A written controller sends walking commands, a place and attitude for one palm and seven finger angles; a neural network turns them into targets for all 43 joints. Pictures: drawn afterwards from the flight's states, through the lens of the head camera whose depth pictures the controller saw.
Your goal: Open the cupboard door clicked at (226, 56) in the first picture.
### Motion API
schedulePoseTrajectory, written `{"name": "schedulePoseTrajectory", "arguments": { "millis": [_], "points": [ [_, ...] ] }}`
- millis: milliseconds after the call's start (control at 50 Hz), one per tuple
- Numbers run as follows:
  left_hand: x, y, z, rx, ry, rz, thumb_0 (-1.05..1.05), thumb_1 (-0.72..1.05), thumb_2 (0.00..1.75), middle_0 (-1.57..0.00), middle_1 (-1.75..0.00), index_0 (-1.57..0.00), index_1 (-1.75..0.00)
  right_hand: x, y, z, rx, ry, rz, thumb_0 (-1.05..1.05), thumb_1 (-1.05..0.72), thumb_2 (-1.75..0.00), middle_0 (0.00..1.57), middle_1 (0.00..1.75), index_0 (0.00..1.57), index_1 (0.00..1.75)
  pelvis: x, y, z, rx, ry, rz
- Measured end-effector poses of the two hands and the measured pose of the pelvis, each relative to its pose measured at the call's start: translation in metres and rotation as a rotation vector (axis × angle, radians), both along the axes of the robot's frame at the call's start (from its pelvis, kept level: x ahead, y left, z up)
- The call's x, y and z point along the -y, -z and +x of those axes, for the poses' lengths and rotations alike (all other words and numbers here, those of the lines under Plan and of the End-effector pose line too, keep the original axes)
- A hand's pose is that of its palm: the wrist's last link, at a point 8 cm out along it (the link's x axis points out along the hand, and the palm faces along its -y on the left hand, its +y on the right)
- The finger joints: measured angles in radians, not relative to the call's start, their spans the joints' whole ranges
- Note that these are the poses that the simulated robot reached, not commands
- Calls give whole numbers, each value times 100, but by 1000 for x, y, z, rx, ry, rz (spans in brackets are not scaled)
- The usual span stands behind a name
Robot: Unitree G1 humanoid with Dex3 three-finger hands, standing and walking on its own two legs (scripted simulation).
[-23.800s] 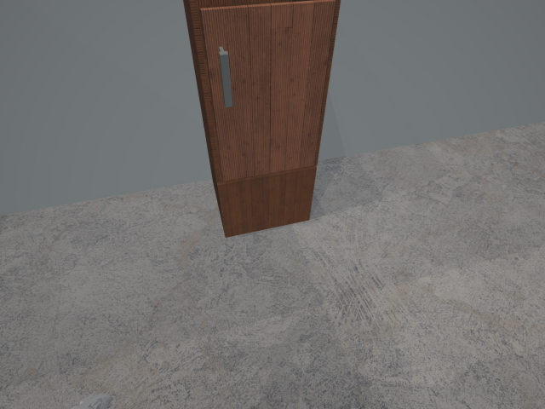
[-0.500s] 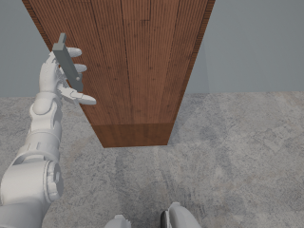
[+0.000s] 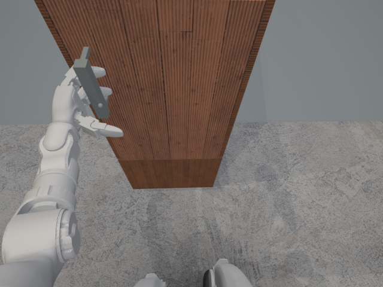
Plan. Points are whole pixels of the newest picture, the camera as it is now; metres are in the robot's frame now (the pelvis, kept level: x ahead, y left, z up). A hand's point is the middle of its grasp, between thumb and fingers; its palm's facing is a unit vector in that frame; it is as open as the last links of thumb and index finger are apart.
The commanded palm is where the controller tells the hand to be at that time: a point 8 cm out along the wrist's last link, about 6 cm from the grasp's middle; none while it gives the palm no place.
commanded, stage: close the thumb around the handle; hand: left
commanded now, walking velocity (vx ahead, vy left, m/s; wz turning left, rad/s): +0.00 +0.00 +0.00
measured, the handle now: (95, 85) +0.53 +0.19 +0.08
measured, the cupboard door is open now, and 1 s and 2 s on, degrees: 0 6 41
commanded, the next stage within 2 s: pull the door open along its arc in 0.60 s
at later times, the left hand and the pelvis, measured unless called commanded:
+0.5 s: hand (101, 103) +0.48 +0.17 +0.08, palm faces -0.03 -1.00 -0.02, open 6.0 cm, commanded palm +0.45 +0.22 +0.08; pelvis +0.00 +0.00 +0.00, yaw +0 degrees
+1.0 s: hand (102, 118) +0.44 +0.16 +0.08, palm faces -0.03 -1.00 -0.02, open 6.0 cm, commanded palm +0.39 +0.21 +0.08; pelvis +0.01 +0.00 +0.01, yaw -1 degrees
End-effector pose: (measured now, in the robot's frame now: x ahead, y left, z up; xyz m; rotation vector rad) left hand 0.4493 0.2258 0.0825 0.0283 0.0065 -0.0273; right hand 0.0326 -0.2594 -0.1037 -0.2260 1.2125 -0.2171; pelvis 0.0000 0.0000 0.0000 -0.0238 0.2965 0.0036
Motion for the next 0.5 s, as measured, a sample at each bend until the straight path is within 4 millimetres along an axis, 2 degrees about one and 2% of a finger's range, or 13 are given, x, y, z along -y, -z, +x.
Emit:
{"name": "schedulePoseTrajectory", "arguments": {
  "millis": [160,500],
  "points": [
    [1,2,3,-5,6,-6,-1,-21,43,-32,-123,-32,-123,-1,2,3,5,-17,-7,0,-91,-90,21,30,21,30,-1,2,-4,-6,-9,-1],
    [0,3,8,-11,-2,-8,1,67,80,-39,-133,-38,-132,-6,3,-12,-32,11,5,0,-91,-90,21,30,21,30,-3,2,-1,-12,2,-1]
  ]
}}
